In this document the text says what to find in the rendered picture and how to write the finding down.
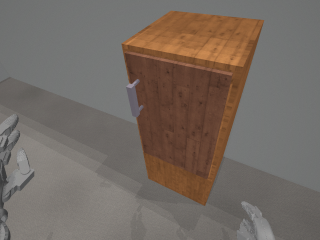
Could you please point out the cupboard door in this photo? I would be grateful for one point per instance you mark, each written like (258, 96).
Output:
(183, 106)

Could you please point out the left robot hand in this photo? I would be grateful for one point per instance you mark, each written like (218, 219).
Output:
(18, 179)

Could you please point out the right robot hand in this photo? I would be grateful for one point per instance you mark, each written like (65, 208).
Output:
(260, 229)

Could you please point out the left robot forearm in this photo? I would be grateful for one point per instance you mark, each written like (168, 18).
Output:
(4, 231)

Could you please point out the handle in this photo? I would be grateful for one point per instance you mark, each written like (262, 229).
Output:
(133, 101)

